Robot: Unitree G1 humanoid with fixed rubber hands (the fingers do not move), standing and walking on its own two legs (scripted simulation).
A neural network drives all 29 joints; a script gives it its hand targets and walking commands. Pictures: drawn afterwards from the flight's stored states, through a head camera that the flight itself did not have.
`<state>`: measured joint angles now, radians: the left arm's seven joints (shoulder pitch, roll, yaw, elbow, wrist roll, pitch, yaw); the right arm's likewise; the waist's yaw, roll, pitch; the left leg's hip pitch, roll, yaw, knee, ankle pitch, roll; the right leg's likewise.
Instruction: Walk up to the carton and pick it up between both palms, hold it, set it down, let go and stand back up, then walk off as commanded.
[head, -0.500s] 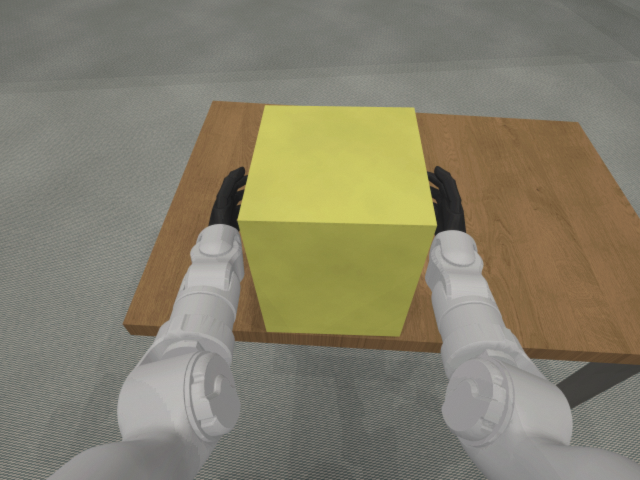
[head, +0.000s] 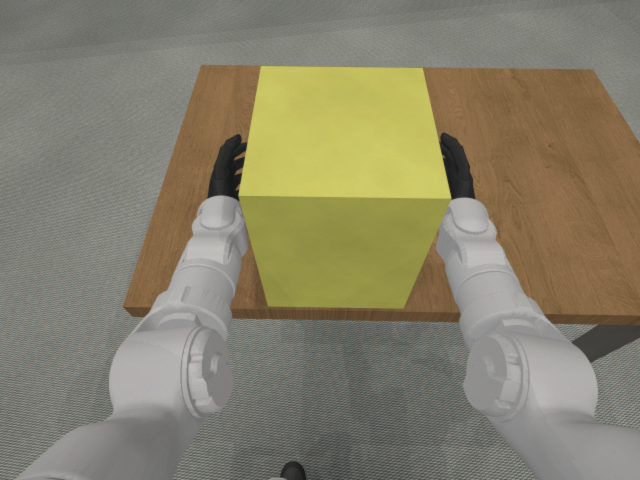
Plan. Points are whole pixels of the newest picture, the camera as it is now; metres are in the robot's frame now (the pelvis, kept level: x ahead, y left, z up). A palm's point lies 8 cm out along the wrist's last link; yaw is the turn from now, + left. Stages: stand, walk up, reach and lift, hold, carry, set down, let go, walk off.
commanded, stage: set down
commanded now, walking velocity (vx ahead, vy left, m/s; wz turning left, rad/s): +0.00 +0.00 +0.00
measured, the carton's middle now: (338, 197) +0.46 +0.02 +0.06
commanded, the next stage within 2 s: none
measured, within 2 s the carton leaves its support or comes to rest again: neither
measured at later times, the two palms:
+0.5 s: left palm (188, 228) +0.40 +0.20 +0.06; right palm (480, 221) +0.41 -0.16 +0.07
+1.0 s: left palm (174, 260) +0.35 +0.21 +0.07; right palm (500, 273) +0.34 -0.17 +0.07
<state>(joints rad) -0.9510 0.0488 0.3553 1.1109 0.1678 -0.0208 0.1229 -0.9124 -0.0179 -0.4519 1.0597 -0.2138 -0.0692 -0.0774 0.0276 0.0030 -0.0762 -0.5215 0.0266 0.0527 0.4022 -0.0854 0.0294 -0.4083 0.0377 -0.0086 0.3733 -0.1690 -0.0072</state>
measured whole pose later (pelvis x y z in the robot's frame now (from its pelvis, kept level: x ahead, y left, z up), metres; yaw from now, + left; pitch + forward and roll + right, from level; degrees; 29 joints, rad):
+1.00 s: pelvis -0.03 +0.00 -0.01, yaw +2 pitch +6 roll -3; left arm -0.57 0.23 0.04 0.62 -0.16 0.26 0.13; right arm -0.52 -0.15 -0.09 0.66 0.21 0.15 -0.10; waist -0.03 -0.01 -0.07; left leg -0.50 0.02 0.02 0.47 -0.08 0.04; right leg -0.37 0.03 -0.04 0.44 -0.17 0.00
